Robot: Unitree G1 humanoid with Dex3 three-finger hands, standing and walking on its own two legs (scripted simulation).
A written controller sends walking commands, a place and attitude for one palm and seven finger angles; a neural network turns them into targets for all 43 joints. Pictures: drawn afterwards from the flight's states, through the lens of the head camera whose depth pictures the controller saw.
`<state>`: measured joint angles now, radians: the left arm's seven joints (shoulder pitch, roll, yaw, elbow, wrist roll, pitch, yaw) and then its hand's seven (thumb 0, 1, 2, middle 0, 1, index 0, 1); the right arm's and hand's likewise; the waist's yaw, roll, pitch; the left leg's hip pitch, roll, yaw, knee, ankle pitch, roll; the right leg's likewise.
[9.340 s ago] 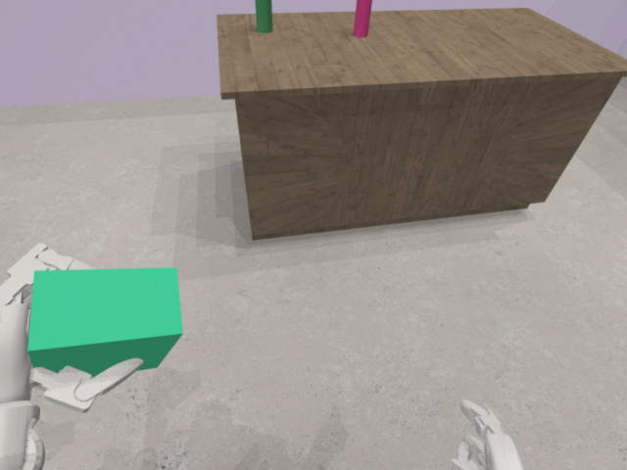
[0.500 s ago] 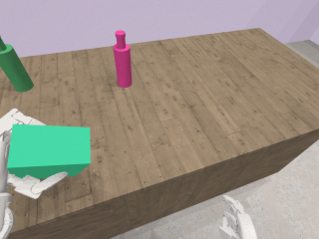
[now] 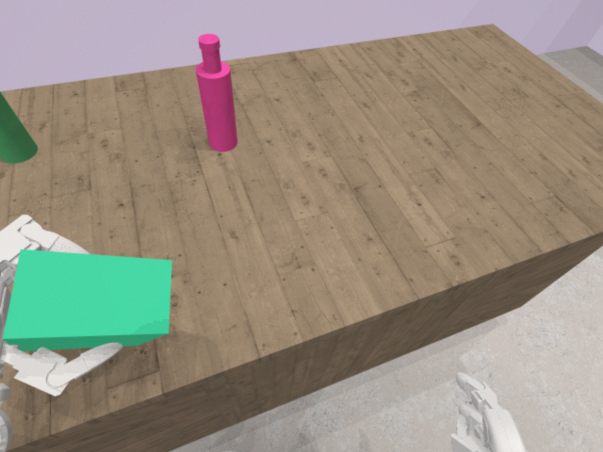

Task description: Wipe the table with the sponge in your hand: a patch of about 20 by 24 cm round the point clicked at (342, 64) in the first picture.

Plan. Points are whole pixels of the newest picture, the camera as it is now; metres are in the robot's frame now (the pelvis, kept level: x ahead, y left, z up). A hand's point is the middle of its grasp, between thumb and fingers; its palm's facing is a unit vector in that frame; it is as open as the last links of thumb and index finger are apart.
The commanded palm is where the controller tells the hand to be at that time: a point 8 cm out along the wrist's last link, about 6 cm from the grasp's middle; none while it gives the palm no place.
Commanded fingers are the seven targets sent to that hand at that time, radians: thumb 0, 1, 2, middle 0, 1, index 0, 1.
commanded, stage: come to a stop and stand still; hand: left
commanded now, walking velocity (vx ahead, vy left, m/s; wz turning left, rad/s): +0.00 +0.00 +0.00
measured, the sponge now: (111, 307) +0.23 +0.21 +0.13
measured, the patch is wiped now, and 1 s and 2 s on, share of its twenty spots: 0.00 0.00 0.00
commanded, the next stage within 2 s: look again from close up in 0.94 s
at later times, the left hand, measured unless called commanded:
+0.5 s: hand out of the picture +0.18 +0.28 +0.16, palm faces +0.38 -0.85 -0.35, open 10.7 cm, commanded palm +0.12 +0.31 +0.18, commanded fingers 0.00 0.10 1.30 -1.20 -1.60 -1.20 -1.60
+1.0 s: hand (29, 338) +0.19 +0.25 +0.15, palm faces +0.31 -0.86 -0.40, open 10.7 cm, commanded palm +0.13 +0.29 +0.18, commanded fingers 0.00 0.10 1.30 -1.20 -1.60 -1.20 -1.60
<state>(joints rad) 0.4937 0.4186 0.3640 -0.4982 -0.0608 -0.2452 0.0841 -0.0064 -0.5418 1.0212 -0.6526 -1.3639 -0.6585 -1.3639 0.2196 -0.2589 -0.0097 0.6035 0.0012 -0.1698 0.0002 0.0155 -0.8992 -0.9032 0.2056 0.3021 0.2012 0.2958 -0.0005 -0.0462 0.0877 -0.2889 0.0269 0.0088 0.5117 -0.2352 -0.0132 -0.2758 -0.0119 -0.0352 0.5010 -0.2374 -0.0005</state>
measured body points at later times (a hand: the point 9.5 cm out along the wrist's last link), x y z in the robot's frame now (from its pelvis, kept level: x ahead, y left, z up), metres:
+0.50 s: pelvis -0.04 +0.02 +0.00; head -0.01 +0.06 +0.45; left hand +0.15 +0.32 +0.17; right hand +0.17 -0.17 -0.05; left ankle +0.02 +0.13 -0.74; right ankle +0.02 -0.12 -0.74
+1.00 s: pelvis -0.03 +0.01 +0.00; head +0.00 +0.04 +0.45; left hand +0.17 +0.30 +0.17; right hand +0.14 -0.22 -0.07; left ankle +0.02 +0.13 -0.74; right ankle +0.02 -0.12 -0.74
